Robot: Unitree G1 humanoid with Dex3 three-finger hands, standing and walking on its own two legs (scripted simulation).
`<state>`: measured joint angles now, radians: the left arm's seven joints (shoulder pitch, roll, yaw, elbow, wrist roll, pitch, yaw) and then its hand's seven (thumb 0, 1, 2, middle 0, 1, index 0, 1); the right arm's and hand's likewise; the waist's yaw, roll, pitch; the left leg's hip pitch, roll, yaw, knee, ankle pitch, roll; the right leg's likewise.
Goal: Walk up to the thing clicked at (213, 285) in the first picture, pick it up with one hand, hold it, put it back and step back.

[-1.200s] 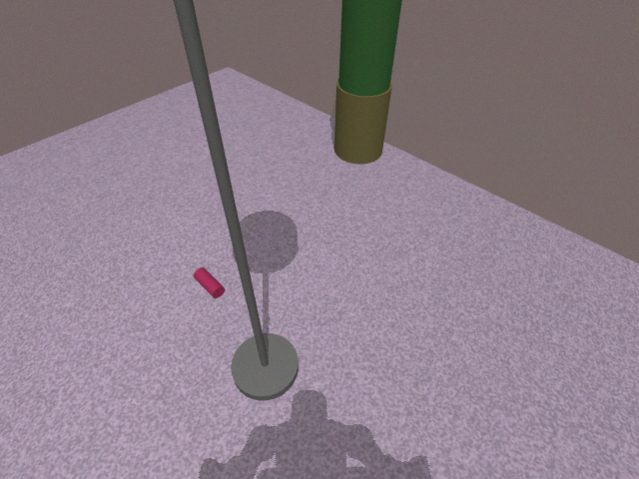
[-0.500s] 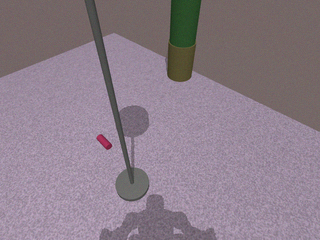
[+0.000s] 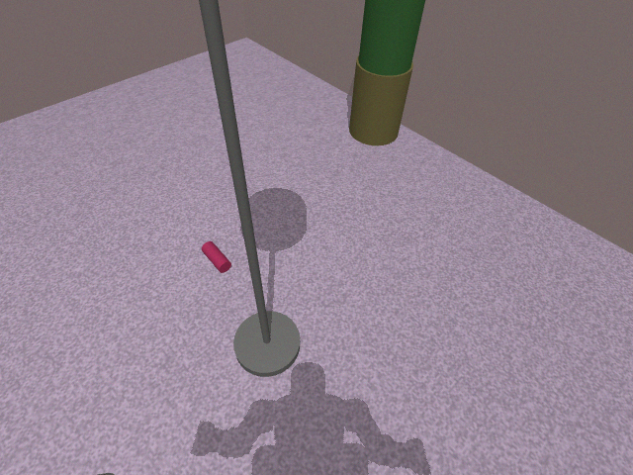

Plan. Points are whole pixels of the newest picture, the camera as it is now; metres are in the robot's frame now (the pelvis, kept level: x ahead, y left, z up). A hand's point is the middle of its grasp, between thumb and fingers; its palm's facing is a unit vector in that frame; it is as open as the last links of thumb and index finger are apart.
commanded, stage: walk up
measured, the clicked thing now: (216, 256) +1.00 +0.35 -0.75
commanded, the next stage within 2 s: none
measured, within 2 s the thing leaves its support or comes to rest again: neither
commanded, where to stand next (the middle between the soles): +0.05 +0.00 m, yaw +94 degrees
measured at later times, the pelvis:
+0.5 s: pelvis +0.00 -0.05 -0.03, yaw +29 degrees
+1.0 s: pelvis +0.03 -0.09 -0.02, yaw +55 degrees
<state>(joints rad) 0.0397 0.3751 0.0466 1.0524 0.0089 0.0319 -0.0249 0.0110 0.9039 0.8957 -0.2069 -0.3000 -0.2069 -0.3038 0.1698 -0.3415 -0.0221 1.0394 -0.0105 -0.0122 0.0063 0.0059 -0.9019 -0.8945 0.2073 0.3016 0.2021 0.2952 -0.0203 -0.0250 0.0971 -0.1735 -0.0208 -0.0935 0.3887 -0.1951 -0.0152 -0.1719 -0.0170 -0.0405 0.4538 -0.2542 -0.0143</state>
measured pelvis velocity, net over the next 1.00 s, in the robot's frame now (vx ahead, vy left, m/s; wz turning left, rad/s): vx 0.03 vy -0.09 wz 0.97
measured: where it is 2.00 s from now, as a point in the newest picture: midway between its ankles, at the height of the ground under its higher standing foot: outside the picture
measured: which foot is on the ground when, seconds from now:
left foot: down 0.00-0.14, up 0.16-0.46, down 0.48-0.88, up 0.90-1.00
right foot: down 0.00-0.52, up 0.54-0.84, down 0.86-1.00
